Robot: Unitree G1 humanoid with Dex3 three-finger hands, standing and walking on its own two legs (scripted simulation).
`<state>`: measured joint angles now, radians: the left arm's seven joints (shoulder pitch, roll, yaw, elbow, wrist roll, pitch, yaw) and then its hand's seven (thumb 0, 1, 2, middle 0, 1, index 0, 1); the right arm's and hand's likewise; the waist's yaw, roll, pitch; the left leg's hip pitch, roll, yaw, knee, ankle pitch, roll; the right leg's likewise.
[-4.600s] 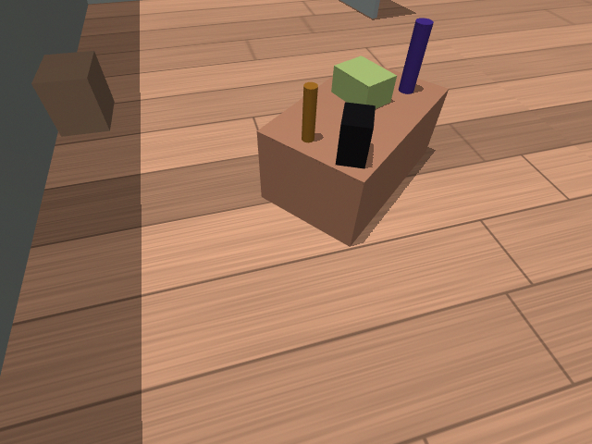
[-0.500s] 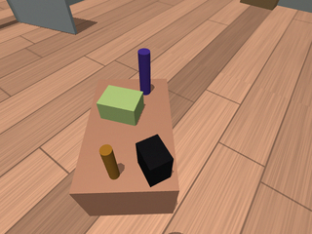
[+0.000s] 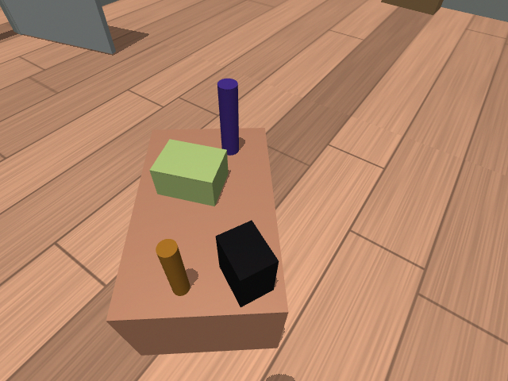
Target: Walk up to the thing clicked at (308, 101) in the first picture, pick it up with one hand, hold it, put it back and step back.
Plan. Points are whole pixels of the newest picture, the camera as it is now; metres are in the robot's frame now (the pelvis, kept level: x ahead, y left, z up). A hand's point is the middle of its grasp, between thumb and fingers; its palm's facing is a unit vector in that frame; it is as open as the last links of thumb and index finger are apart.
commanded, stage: walk up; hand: left
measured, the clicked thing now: (174, 269) +0.43 +0.21 -0.29
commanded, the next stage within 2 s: stand in 0.16 s
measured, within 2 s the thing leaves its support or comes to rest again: neither
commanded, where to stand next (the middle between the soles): +0.05 -0.03 m, yaw +3 degrees
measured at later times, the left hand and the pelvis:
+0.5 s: hand out of the picture +0.08 +0.26 -0.15, palm faces +0.00 -0.94 -0.34, open 7.4 cm; pelvis +0.01 +0.00 +0.00, yaw +1 degrees
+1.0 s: hand out of the picture +0.08 +0.26 -0.15, palm faces +0.00 -0.94 -0.34, open 7.4 cm; pelvis +0.01 +0.01 +0.00, yaw +1 degrees
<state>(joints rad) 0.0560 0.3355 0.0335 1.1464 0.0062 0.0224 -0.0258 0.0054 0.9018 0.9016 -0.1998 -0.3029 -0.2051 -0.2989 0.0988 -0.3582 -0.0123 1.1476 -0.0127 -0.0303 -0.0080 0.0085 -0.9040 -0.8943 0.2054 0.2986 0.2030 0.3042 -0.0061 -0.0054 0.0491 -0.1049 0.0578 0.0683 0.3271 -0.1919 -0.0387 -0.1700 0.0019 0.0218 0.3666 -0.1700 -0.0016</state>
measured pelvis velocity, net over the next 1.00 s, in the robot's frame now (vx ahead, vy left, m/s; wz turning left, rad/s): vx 0.01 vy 0.01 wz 0.02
